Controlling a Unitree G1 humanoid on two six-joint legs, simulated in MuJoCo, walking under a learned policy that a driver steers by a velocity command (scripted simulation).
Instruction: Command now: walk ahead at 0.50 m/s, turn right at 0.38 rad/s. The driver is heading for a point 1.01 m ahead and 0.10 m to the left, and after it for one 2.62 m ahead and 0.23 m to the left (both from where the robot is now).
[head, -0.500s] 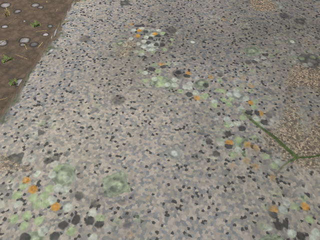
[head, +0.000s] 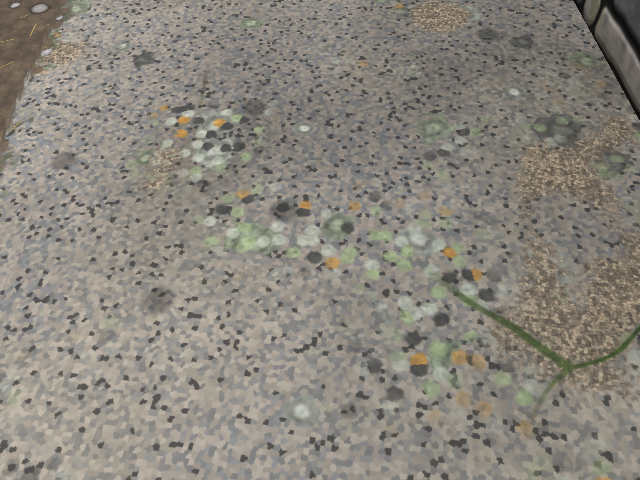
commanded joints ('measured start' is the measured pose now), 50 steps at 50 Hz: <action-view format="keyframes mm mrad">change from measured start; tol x32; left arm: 1 73 143 31 -35 2 -13 8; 31 -410 47 -45 -187 30 0 -23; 37 90 250 27 -69 82 -35 23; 50 -137 70 -14 -51 14 -38 40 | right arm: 1 -102 -59 -7 -84 6 -13 5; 11 356 -290 -78 2 -21 -52 -33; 50 181 4 -44 83 17 37 12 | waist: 1 32 -95 -11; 11 -133 180 -335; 33 -79 41 26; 38 64 -218 -345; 50 -84 -151 -22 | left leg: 1 20 -44 64 -113 109 2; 9 440 -135 84 -371 -22 126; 11 934 269 -488 -431 -178 296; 17 509 104 -214 -629 -3 245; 35 669 69 -2 -337 635 192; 38 64 -167 35 396 -418 134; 50 139 -63 100 70 -7 72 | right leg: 1 16 -241 170 -70 352 -90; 9 88 -257 142 263 707 -18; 13 -527 -101 26 974 -237 38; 35 -141 -128 -170 166 61 18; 38 384 -611 540 7 -88 -154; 45 -69 -423 -104 -35 705 -47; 50 -70 -376 -263 -19 689 -35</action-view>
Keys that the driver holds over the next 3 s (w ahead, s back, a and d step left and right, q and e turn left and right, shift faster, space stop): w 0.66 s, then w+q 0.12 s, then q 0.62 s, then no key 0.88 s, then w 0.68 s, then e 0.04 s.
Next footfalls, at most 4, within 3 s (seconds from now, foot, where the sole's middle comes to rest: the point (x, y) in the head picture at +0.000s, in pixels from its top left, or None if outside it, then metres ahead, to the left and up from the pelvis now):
0.20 left None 0.28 0.13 -0.78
0.72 right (402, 445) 0.54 -0.09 -0.78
1.20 left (314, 381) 0.68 0.10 -0.78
1.68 right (403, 391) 0.66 -0.09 -0.78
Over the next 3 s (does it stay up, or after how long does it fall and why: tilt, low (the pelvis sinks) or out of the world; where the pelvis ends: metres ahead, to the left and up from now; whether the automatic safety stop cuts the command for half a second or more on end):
stays up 0.79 0.07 -0.03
